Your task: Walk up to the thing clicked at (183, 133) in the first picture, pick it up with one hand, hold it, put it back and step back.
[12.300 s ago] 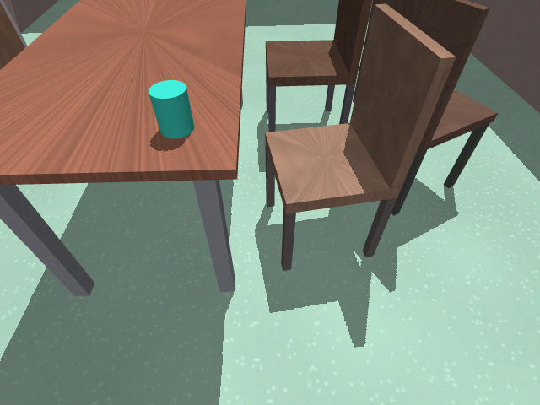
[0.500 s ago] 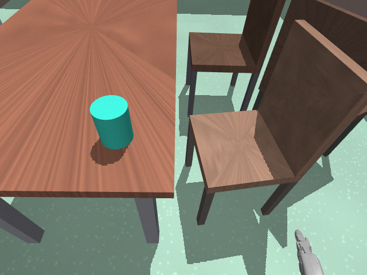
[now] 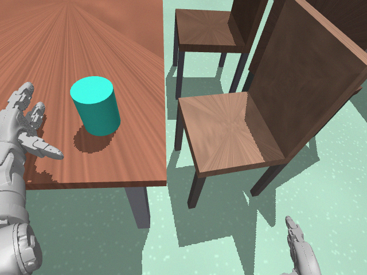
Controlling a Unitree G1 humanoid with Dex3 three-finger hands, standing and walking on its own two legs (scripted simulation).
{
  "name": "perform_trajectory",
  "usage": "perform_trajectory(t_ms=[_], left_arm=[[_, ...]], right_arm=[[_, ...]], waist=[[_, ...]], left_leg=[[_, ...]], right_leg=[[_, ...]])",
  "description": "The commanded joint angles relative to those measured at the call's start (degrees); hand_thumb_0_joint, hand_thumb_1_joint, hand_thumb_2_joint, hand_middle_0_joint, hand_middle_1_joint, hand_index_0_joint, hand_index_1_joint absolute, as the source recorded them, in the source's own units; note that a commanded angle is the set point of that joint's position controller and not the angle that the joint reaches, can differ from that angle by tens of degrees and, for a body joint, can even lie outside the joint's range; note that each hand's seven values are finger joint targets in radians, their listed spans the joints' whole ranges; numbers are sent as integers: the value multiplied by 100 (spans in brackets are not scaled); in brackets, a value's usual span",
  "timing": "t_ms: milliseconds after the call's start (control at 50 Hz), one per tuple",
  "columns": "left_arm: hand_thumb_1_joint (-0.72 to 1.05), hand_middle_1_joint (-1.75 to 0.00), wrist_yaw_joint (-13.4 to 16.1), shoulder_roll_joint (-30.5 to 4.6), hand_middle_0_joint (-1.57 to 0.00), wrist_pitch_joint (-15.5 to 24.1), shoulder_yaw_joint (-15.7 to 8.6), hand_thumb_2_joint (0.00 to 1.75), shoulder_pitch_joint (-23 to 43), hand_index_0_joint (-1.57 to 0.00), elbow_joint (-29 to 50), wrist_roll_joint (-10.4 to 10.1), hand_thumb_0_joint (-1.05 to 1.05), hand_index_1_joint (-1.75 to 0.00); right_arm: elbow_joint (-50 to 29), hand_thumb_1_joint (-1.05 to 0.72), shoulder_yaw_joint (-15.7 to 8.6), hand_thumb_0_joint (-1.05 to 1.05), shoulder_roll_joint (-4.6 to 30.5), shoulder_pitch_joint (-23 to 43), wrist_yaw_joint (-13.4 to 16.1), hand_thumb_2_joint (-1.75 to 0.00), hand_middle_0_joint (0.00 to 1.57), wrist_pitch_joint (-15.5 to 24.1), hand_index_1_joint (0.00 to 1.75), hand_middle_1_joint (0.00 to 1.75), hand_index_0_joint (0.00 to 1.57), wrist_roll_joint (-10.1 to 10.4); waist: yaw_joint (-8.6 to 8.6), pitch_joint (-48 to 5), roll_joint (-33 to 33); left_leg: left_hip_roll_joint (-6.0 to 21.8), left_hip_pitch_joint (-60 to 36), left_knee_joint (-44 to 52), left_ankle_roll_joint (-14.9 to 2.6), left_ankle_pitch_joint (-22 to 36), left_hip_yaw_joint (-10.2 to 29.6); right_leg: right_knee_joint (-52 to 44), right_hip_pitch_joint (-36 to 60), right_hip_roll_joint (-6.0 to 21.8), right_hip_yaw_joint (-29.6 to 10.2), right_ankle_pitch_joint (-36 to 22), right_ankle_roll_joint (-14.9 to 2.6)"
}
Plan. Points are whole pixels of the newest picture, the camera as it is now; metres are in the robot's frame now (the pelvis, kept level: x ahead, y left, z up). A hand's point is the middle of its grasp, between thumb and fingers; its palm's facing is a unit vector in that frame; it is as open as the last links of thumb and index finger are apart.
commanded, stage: close in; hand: left
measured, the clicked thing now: (97, 107) +0.50 +0.19 +0.07
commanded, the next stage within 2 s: rest palm in 0.48 s
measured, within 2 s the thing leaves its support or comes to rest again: neither
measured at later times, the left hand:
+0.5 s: hand (81, 122) +0.45 +0.21 +0.07, palm faces +0.18 -0.98 +0.01, open 17.6 cm
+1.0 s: hand (93, 118) +0.46 +0.19 +0.07, palm faces +0.20 -0.98 +0.00, open 16.3 cm
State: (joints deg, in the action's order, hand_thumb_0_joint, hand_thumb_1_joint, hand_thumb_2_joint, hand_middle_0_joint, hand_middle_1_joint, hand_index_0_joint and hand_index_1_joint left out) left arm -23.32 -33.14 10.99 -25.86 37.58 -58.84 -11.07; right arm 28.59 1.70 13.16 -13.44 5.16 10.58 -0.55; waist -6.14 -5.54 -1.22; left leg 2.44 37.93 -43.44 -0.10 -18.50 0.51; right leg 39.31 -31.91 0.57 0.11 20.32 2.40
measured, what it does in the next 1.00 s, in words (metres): stands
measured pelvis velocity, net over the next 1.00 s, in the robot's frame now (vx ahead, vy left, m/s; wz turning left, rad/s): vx -0.01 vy -0.01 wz -0.01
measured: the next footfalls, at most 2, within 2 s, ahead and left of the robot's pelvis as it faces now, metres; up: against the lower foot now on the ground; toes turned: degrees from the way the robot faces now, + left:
none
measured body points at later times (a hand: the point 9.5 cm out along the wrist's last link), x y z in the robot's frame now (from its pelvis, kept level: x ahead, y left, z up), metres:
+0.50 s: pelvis +0.01 -0.01 -0.02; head +0.07 +0.01 +0.43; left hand +0.43 +0.26 +0.07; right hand +0.16 -0.26 -0.06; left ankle +0.02 +0.11 -0.71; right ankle -0.02 -0.15 -0.71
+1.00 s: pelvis -0.01 -0.01 -0.02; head +0.06 +0.01 +0.42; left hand +0.44 +0.24 +0.07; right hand +0.15 -0.28 -0.05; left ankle +0.02 +0.11 -0.71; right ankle -0.02 -0.15 -0.71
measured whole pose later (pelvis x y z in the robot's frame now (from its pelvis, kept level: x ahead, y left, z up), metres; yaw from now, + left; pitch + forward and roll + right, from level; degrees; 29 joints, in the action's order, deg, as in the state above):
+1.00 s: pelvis -0.01 -0.01 -0.02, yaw -1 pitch +14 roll -2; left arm -1.6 -22.4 14.6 -20.5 40.7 -53.7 -6.1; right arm 9.8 -3.4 13.4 -19.6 0.4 0.3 -1.1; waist -7.0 -5.8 -0.3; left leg 3.1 44.4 -52.5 0.7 -22.2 0.3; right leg 50.9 -39.8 0.0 -0.5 25.2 1.7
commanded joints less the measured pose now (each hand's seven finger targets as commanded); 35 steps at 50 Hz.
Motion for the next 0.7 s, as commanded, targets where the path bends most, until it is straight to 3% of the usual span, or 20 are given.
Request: perform_trajectory(t_ms=[0, 80, 100, 140, 180, 200, 260, 280, 300, 320, 340, 360, 400, 440, 460, 520, 580, 600, 640, 680], left_arm=[[-57, -5, 593, -1787, -5, 766, -346, 3, 2375, -6, 1492, -40, 0, -5], [-58, -5, 1181, -1721, -6, 941, -542, 3, 2435, -7, 2018, 66, 0, -5], [-55, -5, 1285, -1372, -6, 904, -219, 4, 2351, -7, 1987, 137, 0, -5], [-56, -5, 1457, -888, -6, 834, 41, 4, 2246, -7, 2026, 200, 0, -4], [-59, -4, 1571, -758, -6, 828, 145, 2, 2226, -7, 2186, 212, 0, -4], [-60, -4, 1605, -935, -6, 850, 60, 1, 2268, -7, 2389, 218, 0, -4], [-61, -5, 1634, -527, -6, 743, 234, 1, 1791, -8, 2144, 197, 0, -4], [-59, -5, 1641, -620, -6, 755, 161, 1, 1878, -8, 2374, 166, 0, -4], [-59, -5, 1653, -432, -6, 717, 273, 0, 1805, -8, 2350, 161, 0, -3], [-61, -5, 1656, -324, -6, 654, 248, 0, 1618, -8, 2101, 142, 0, -3], [-61, -5, 1656, -69, -6, 570, 438, 0, 1492, -8, 2003, 142, 0, -3], [-61, -4, 1714, -422, -6, 588, 210, 0, 1792, -8, 2519, 140, 0, -3], [-61, -3, 1718, -143, -7, 528, 412, 0, 1763, -9, 2510, 183, 0, -2], [-61, -3, 1700, -156, -7, 510, 381, 0, 1784, -9, 2558, 159, 0, -2], [-61, -3, 1678, 122, -7, 474, 529, 0, 1740, -9, 2381, 136, 0, -1], [-61, -3, 1748, 42, -8, 476, 607, 0, 2127, -9, 2696, 199, 0, -2], [-61, -1, 1922, -222, -11, 525, 455, 0, 2498, -10, 3138, 230, 0, -2], [-61, -1, 1991, -73, -11, 480, 495, 0, 2315, -11, 2796, 239, 0, -2], [-61, -1, 2069, 213, -11, 473, 597, 0, 2087, -10, 2449, 259, 0, -2], [-61, -1, 2129, 49, -11, 529, 541, 0, 2119, -11, 2444, 316, 0, -2]], right_arm=[[-1001, 56, -550, 0, 908, -205, -120, -4, 5, 128, 5, 5, 5, -32], [-1562, 54, -765, 0, 1010, -62, -280, -5, 5, -39, 5, 5, 5, -104], [-1712, 53, -748, 0, 970, -52, -303, -5, 5, -89, 5, 5, 5, -94], [-1859, 53, -815, 0, 932, -40, -315, -5, 5, -187, 5, 5, 5, -92], [-1953, 53, -672, 0, 767, -32, -338, -5, 5, -252, 5, 5, 5, -81], [-1966, 53, -820, 0, 892, -116, -322, -5, 5, -290, 5, 5, 5, -65], [-2129, 53, -871, 0, 923, -317, -331, -5, 5, -371, 5, 5, 5, -39], [-1934, 53, -951, 0, 951, -502, -320, -5, 5, -412, 5, 5, 5, -26], [-1933, 53, -826, 0, 819, -606, -343, -5, 5, -443, 5, 5, 5, -9], [-1972, 53, -971, 0, 940, -596, -347, -5, 5, -462, 5, 5, 5, -2], [-2127, 53, -867, 0, 844, -595, -366, -5, 5, -481, 5, 5, 5, 17], [-2026, 54, -920, 0, 870, -736, -384, -5, 5, -501, 5, 5, 5, 35], [-2159, 53, -864, 0, 772, -840, -406, -5, 5, -536, 5, 5, 5, 49], [-2081, 53, -1006, 0, 873, -862, -420, -5, 5, -562, 5, 5, 5, 65], [-2271, 53, -945, 0, 822, -732, -426, -5, 5, -546, 5, 5, 5, 63], [-2422, 52, -1007, 0, 865, -669, -421, -5, 5, -560, 5, 5, 5, 49], [-2379, 52, -939, 0, 805, -667, -404, -6, 5, -587, 5, 5, 5, 22], [-2517, 52, -1024, 0, 873, -587, -387, -6, 5, -590, 5, 5, 5, 21], [-2673, 52, -856, 0, 741, -553, -399, -6, 5, -590, 5, 5, 5, -13], [-2532, 52, -951, 0, 813, -630, -383, -6, 5, -649, 5, 5, 5, -21]], waist=[[89, -2194, 1108], [319, -2931, 1351], [255, -2883, 1383], [197, -2944, 1161], [244, -2937, 1041], [249, -3049, 1046], [157, -2843, 739], [166, -2635, 819], [139, -2517, 809], [91, -2374, 606], [41, -2141, 443], [87, -2111, 563], [-32, -2140, 439], [-16, -2081, 471], [-64, -2046, 301], [-84, -2277, 531], [25, -2547, 806], [13, -2504, 556], [31, -2254, 372], [76, -2346, 534]], left_leg=[[-44, -2019, -55, -46, 1644, 92], [1, -2122, -254, 27, 2154, 124], [19, -2131, -274, 30, 2219, 105], [70, -2039, -330, 23, 2392, 131], [46, -1795, -355, -12, 2228, 88], [24, -1741, -385, -29, 2149, 59], [39, -1625, -329, -44, 2046, 56], [41, -1620, -320, -34, 2062, 57], [44, -1642, -308, -38, 2058, 50], [65, -1595, -321, -45, 2122, 72], [35, -1422, -300, -88, 1922, 36], [7, -1298, -304, -95, 1825, 6], [-19, -1347, -374, -134, 1896, -39], [-24, -1365, -385, -140, 1893, -42], [-24, -1377, -390, -154, 1783, -32], [-27, -1630, -367, -122, 1691, -27], [-35, -1755, -368, -86, 1565, -28], [-49, -1656, -350, -101, 1397, -24], [-50, -1420, -315, -103, 1238, -25], [-45, -1419, -312, -89, 1241, -13]], right_leg=[[-103, -412, -154, 207, -1245, -265], [190, -139, -183, 220, -1505, -298], [223, -141, -185, 200, -1547, -305], [291, -122, -229, 203, -1717, -293], [332, 50, -236, 170, -1780, -276], [364, 143, -223, 138, -1825, -263], [391, 163, -248, 152, -1824, -254], [398, 32, -262, 166, -1787, -256], [405, -33, -261, 172, -1756, -257], [408, -134, -275, 196, -1797, -246], [363, -105, -265, 169, -1774, -223], [388, -56, -242, 143, -1793, -221], [410, -82, -213, 107, -2016, -180], [454, -142, -209, 106, -1980, -183], [427, -251, -214, 106, -1876, -170], [430, -274, -199, 108, -1711, -186], [452, -225, -174, 91, -1551, -211], [428, -178, -171, 90, -1457, -198], [395, -128, -183, 104, -1339, -200], [423, -206, -182, 108, -1281, -231]])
